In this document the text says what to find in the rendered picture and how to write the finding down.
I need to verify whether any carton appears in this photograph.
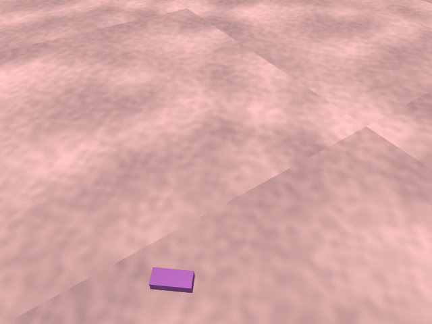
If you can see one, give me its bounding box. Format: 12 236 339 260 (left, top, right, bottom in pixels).
149 267 195 293

